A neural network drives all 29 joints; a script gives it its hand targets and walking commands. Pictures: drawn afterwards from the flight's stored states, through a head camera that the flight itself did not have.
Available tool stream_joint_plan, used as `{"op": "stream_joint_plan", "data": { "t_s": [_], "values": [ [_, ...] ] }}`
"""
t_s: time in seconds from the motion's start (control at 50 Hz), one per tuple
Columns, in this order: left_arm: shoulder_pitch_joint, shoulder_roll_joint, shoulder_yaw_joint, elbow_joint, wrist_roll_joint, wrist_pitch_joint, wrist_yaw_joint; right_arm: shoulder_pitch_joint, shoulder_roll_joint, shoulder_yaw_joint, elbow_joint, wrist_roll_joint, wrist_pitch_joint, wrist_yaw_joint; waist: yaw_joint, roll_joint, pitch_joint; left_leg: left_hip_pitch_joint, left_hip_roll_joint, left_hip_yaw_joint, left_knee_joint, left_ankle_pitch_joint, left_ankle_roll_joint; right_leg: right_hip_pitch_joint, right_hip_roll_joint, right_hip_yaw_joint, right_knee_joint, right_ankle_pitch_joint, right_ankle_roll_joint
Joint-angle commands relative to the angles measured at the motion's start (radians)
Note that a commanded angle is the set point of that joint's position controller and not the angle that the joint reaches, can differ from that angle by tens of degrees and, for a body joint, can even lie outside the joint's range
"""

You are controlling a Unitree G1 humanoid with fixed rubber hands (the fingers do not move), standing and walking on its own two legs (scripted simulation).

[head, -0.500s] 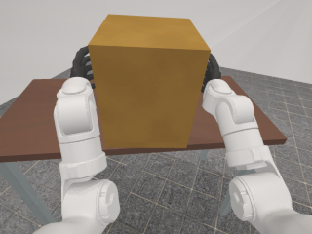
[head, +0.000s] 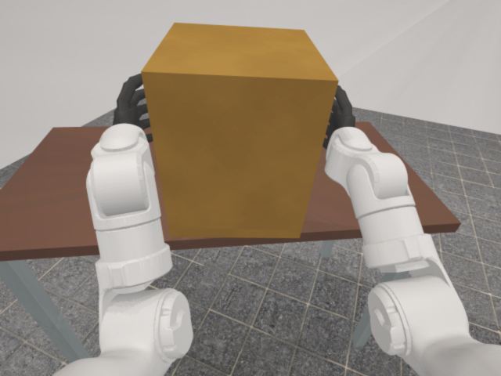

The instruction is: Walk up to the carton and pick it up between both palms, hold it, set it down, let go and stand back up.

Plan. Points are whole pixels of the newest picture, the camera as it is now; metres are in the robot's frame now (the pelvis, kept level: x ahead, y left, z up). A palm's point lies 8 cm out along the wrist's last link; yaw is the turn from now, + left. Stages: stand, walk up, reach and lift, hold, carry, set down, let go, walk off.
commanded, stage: set down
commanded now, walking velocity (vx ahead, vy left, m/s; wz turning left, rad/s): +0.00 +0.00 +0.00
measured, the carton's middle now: (238, 132) +0.40 +0.01 +0.25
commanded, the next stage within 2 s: none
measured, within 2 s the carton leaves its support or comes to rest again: neither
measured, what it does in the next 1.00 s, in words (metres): stands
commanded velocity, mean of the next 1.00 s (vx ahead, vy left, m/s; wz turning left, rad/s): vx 0.00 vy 0.00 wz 0.00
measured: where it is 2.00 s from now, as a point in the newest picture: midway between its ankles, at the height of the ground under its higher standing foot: outside the picture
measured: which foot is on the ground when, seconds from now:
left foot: down 0.00-1.00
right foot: down 0.00-1.00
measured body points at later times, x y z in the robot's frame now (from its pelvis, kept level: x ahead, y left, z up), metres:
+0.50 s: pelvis +0.01 -0.01 +0.00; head +0.00 +0.03 +0.45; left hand +0.40 +0.15 +0.23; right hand +0.39 -0.14 +0.19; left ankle +0.04 +0.10 -0.75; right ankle +0.01 -0.06 -0.75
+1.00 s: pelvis +0.02 +0.00 +0.00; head +0.01 +0.03 +0.45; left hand +0.41 +0.14 +0.21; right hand +0.40 -0.15 +0.17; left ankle +0.04 +0.10 -0.75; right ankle +0.01 -0.06 -0.75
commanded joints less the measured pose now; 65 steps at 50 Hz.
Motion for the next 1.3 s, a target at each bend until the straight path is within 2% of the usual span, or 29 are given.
{"op": "stream_joint_plan", "data": {
  "t_s": [0.0, 0.12, 0.2, 0.24, 0.36, 0.48, 0.56, 0.68, 0.8, 1.04, 1.28],
  "values": [
    [-0.682, -0.403, -0.412, -0.159, -0.198, -0.072, -0.15, -0.829, 0.324, 0.213, -0.274, 0.079, -0.094, 0.072, -0.028, 0.096, -0.327, 0.14, 0.014, -0.018, -0.017, 0.14, -0.019, 0.054, -0.054, 0.029, -0.02, 0.149, 0.098],
    [-0.653, -0.364, -0.362, -0.094, -0.132, -0.136, -0.168, -0.786, 0.289, 0.14, -0.234, -0.032, -0.193, 0.095, -0.027, 0.093, -0.285, 0.131, 0.013, 0.002, -0.049, 0.005, -0.011, 0.075, -0.058, 0.006, -0.028, 0.047, 0.092],
    [-0.622, -0.333, -0.328, -0.049, -0.092, -0.219, -0.174, -0.739, 0.283, 0.096, -0.197, -0.123, -0.293, 0.123, -0.016, 0.094, -0.253, 0.136, 0.012, 0.019, -0.06, -0.036, -0.013, 0.085, -0.059, -0.014, -0.034, 0.012, 0.09],
    [-0.586, -0.321, -0.323, -0.037, -0.081, -0.257, -0.172, -0.705, 0.28, 0.089, -0.196, -0.159, -0.344, 0.137, -0.012, 0.089, -0.254, 0.149, 0.012, 0.023, -0.062, -0.025, -0.015, 0.103, -0.06, -0.02, -0.035, 0.033, 0.091],
    [-0.486, -0.317, -0.373, -0.073, -0.099, -0.342, -0.149, -0.636, 0.291, 0.146, -0.268, -0.205, -0.471, 0.161, -0.012, 0.07, -0.323, 0.191, 0.01, 0.007, -0.059, 0.11, -0.018, 0.213, -0.066, -0.012, -0.019, 0.262, 0.106],
    [-0.417, -0.345, -0.461, -0.159, -0.138, -0.386, -0.112, -0.6, 0.33, 0.257, -0.345, -0.186, -0.551, 0.163, 0.002, 0.071, -0.412, 0.223, 0.006, -0.011, -0.033, 0.282, -0.017, 0.319, -0.065, 0.012, 0.02, 0.522, 0.125],
    [-0.372, -0.351, -0.5, -0.193, -0.154, -0.399, -0.094, -0.564, 0.341, 0.308, -0.366, -0.166, -0.576, 0.161, 0.01, 0.074, -0.412, 0.223, 0.004, -0.019, -0.026, 0.331, -0.015, 0.352, -0.065, 0.025, 0.036, 0.613, 0.135],
    [-0.332, -0.343, -0.512, -0.181, -0.163, -0.396, -0.084, -0.527, 0.334, 0.319, -0.352, -0.148, -0.577, 0.162, 0.014, 0.073, -0.357, 0.215, 0.006, -0.024, -0.03, 0.302, -0.014, 0.331, -0.07, 0.033, 0.03, 0.598, 0.138],
    [-0.336, -0.334, -0.48, -0.112, -0.156, -0.401, -0.088, -0.524, 0.321, 0.277, -0.304, -0.16, -0.567, 0.172, 0.01, 0.066, -0.314, 0.194, 0.007, -0.026, -0.043, 0.229, -0.012, 0.299, -0.073, 0.028, 0.018, 0.525, 0.136],
    [-0.406, -0.35, -0.413, 0.062, -0.129, -0.48, -0.088, -0.572, 0.316, 0.162, -0.182, -0.249, -0.597, 0.22, -0.004, 0.067, -0.329, 0.158, 0.008, -0.035, -0.061, 0.125, -0.016, 0.244, -0.065, 0.006, 0.002, 0.396, 0.124],
    [-0.477, -0.384, -0.379, 0.212, -0.117, -0.597, -0.064, -0.627, 0.339, 0.092, -0.031, -0.332, -0.669, 0.279, 0.002, 0.075, -0.407, 0.134, 0.012, -0.056, -0.063, 0.149, -0.019, 0.237, -0.055, 0.004, 0.011, 0.423, 0.111]
  ]
}}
